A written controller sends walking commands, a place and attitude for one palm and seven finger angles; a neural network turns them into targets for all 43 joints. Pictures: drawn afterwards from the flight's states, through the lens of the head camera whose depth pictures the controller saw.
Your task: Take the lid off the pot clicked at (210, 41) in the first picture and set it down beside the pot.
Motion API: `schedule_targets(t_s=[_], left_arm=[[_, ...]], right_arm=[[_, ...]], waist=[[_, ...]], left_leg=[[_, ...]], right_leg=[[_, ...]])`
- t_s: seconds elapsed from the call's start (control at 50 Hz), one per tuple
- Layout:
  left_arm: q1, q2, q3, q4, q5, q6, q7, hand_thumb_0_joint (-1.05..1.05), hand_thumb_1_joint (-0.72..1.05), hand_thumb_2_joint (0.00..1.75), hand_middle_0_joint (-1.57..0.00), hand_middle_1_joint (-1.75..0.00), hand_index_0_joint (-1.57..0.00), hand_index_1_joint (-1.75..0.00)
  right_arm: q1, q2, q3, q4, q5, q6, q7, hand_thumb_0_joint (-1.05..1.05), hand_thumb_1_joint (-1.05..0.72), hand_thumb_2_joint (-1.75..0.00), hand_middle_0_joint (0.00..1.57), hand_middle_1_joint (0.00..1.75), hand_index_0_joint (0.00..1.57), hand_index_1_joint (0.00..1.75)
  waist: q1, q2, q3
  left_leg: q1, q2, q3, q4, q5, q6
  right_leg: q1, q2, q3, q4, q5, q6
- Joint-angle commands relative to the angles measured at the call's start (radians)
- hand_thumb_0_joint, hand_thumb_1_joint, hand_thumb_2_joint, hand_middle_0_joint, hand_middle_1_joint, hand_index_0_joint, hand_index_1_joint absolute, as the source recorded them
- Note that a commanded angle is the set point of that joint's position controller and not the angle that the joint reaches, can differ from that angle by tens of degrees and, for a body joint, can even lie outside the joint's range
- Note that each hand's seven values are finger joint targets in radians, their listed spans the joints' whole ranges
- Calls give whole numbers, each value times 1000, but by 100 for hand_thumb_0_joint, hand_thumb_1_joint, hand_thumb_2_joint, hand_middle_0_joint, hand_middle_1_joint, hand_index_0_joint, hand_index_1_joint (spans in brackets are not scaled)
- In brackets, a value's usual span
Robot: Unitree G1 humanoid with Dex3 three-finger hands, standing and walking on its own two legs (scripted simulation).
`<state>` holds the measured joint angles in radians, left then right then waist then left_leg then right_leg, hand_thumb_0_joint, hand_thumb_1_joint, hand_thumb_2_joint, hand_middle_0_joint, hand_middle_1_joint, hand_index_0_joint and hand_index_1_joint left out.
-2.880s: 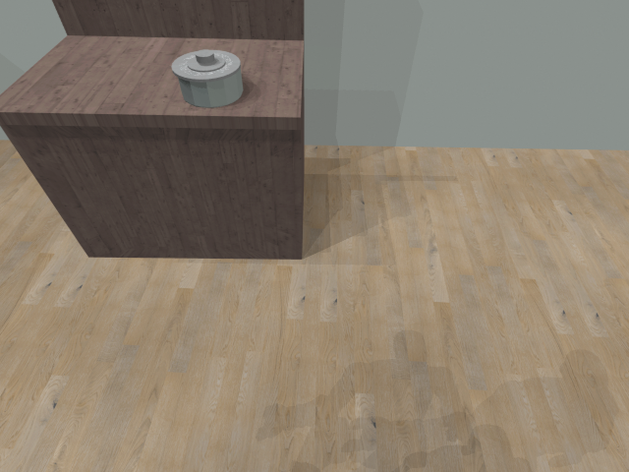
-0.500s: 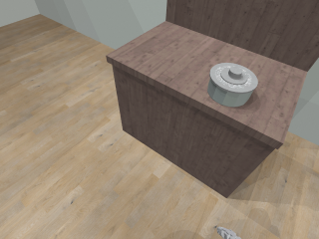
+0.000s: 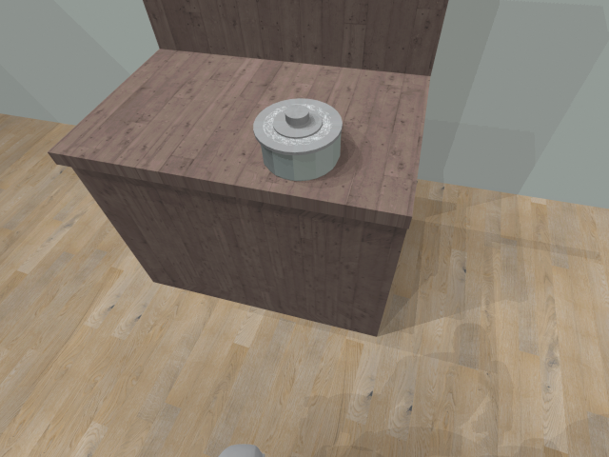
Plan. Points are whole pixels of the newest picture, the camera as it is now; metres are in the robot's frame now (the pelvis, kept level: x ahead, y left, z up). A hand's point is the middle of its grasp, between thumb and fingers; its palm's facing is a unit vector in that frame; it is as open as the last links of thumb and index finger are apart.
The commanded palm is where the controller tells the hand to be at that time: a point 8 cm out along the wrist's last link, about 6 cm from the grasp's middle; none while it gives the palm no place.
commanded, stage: turn to face it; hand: left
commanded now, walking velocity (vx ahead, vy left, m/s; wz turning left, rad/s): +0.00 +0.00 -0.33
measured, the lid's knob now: (297, 115) +0.75 +0.06 +0.02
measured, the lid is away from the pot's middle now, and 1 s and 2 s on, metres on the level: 0.00 0.00 0.00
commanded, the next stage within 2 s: take the last steps up to it in 0.26 s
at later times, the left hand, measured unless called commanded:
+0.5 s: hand out of the picture +0.11 +0.23 -0.17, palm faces -0.15 -0.97 -0.19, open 7.4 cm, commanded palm none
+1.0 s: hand out of the picture +0.11 +0.17 -0.16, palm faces -0.11 -0.97 -0.23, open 7.3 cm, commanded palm none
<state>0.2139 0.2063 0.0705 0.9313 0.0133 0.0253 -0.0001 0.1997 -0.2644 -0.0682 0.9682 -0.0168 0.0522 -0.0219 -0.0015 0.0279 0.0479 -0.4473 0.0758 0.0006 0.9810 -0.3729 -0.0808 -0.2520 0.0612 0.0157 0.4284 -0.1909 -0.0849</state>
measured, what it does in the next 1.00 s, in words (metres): walks ahead: left foot, then right foot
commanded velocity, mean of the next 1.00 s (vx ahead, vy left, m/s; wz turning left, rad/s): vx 0.18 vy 0.04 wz -0.07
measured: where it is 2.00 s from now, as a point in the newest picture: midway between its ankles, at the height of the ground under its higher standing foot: outside the picture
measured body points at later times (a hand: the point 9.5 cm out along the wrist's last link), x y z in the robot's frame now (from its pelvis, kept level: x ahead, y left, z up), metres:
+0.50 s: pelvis +0.01 +0.05 +0.00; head +0.05 +0.06 +0.45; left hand +0.12 +0.28 -0.16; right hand -0.01 -0.18 -0.14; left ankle +0.00 +0.15 -0.74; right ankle -0.05 -0.08 -0.68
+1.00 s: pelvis +0.11 -0.01 +0.00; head +0.13 -0.04 +0.45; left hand +0.12 +0.22 -0.14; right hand +0.09 -0.25 -0.16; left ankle +0.21 +0.13 -0.68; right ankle +0.00 -0.09 -0.74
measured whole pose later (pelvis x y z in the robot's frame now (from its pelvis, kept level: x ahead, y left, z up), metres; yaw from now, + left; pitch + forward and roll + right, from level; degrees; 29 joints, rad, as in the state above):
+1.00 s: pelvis +0.11 -0.01 +0.00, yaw -10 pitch +0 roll +1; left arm 0.38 0.13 0.04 1.10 0.02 -0.06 0.02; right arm 0.26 -0.20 -0.05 1.06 -0.02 0.00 0.02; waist -0.01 0.04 0.04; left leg -0.57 0.10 0.06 0.92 -0.19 -0.03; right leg 0.03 -0.02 -0.11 0.27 -0.30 -0.02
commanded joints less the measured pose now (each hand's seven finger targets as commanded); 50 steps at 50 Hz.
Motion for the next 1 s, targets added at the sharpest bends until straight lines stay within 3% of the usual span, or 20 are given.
schedule_targets(t_s=[0.0,0.12,0.16,0.2,0.22,0.24,0.26,0.28,0.3,0.36,0.48,0.54,0.6,0.64,0.66,0.68,0.7,0.76,0.82,0.98], left_arm=[[53,191,44,-55,3,-13,12,0,90,90,-20,-30,-20,-30],[15,198,47,-63,8,-7,17,0,90,90,-20,-30,-20,-30],[-7,197,46,-62,3,-6,18,0,90,90,-20,-30,-20,-30],[-29,177,41,-63,-4,-2,16,0,90,90,-20,-30,-20,-30],[-30,143,33,-70,-9,1,13,0,90,90,-20,-30,-20,-30],[-22,99,25,-81,-13,3,5,0,90,90,-20,-30,-20,-30],[-32,101,23,-85,-5,1,4,0,90,90,-20,-30,-20,-30],[-38,117,29,-76,4,3,3,0,90,90,-20,-30,-20,-30],[1,118,34,-52,6,10,2,0,90,90,-20,-30,-20,-30],[19,84,24,-14,7,9,-6,0,90,90,-20,-30,-20,-30],[-74,41,-7,-19,11,-12,-18,0,90,90,-20,-30,-20,-30],[-111,23,-17,-20,8,-21,-21,0,90,90,-20,-30,-20,-30],[-64,17,-14,1,5,-32,-24,0,90,90,-20,-30,-20,-30],[68,35,-2,54,8,-45,-20,0,90,90,-20,-30,-20,-30],[156,98,11,88,12,-57,-9,0,90,90,-20,-30,-20,-30],[276,205,35,117,13,-66,3,0,90,90,-20,-30,-20,-30],[317,223,33,121,0,-62,13,0,90,90,-20,-30,-20,-30],[166,94,7,103,0,-78,18,0,90,90,-20,-30,-20,-30],[138,43,-7,92,4,-96,20,0,90,90,-20,-30,-20,-30],[236,80,-12,150,7,-111,28,0,90,90,-20,-30,-20,-30]], right_arm=[[-21,-51,-4,-80,2,-21,-7,0,-90,-90,20,30,20,30],[2,-35,5,-78,11,-32,-13,0,-90,-90,20,30,20,30],[51,-27,8,-64,14,-38,-18,0,-90,-90,20,30,20,30],[117,-29,7,-41,16,-47,-22,0,-90,-90,20,30,20,30],[133,-60,5,-40,11,-53,-24,0,-90,-90,20,30,20,30],[113,-124,-4,-59,-2,-55,-22,0,-90,-90,20,30,20,30],[91,-146,-2,-81,-5,-49,-21,0,-90,-90,20,30,20,30],[67,-118,7,-85,-9,-52,-25,0,-90,-90,20,30,20,30],[34,-80,20,-85,-6,-59,-30,0,-90,-90,20,30,20,30],[64,-50,33,-63,-10,-69,-34,0,-90,-90,20,30,20,30],[240,-51,23,27,-13,-97,-24,0,-90,-90,20,30,20,30],[261,-59,17,57,-17,-96,-18,0,-90,-90,20,30,20,30],[239,-61,14,76,-13,-91,-11,0,-90,-90,20,30,20,30],[205,-42,18,83,-4,-91,-6,0,-90,-90,20,30,20,30],[197,3,27,76,7,-96,0,0,-90,-90,20,30,20,30],[142,46,36,31,10,-101,6,0,-90,-90,20,30,20,30],[93,-19,22,7,-6,-92,8,0,-90,-90,20,30,20,30],[100,10,8,53,-7,-85,21,0,-90,-90,20,30,20,30],[166,57,8,84,-10,-68,30,0,-90,-90,20,30,20,30],[-11,53,18,7,0,-76,51,0,-90,-90,20,30,20,30]], waist=[[34,-139,-87],[27,-126,-97],[3,-127,-113],[-29,-114,-110],[-36,-27,-97],[-24,187,-57],[-18,234,-22],[-15,151,-12],[17,188,-12],[13,93,-44],[-60,117,-41],[-70,140,-8],[-36,141,12],[32,65,-25],[69,-72,-52],[118,-326,-43],[124,-204,-13],[40,-146,120],[-12,-118,124],[21,-170,81]], left_leg=[[-66,-4,-9,-44,-33,7],[59,-39,-9,-245,-67,35],[131,-49,-6,-374,-5,43],[300,-41,-1,-558,144,53],[364,40,-81,-642,148,84],[385,219,-290,-730,198,160],[315,339,-367,-771,281,238],[245,323,-325,-768,310,263],[225,280,-260,-767,366,255],[345,168,-91,-704,578,220],[489,195,-114,-726,465,263],[451,204,-110,-732,381,268],[331,181,-100,-708,230,246],[200,107,-30,-576,88,184],[18,40,49,-406,-3,140],[-221,-61,138,-138,-208,93],[-253,-20,35,8,-229,90],[-226,38,0,107,4,88],[-164,34,32,83,108,61],[-167,7,92,-150,215,63]], right_leg=[[164,-275,308,-136,222,-126],[131,-266,373,-118,277,-140],[120,-249,370,-87,307,-116],[7,-194,329,-40,192,-54],[-81,-123,280,24,85,-13],[-228,1,147,185,-121,45],[-264,15,46,378,-318,77],[-222,-21,74,505,-308,86],[-218,-35,81,569,-283,92],[-257,-45,41,647,-187,107],[-291,-92,-36,466,-220,96],[-215,-98,-77,314,-267,84],[-62,-76,-111,162,-231,71],[183,-74,-115,-34,-69,60],[383,-206,39,-99,-129,21],[490,-457,403,-226,-161,-84],[385,-546,477,-280,-207,-141],[187,-416,250,-293,-136,-104],[113,-351,53,-287,134,-74],[245,-326,-40,-213,535,-54]])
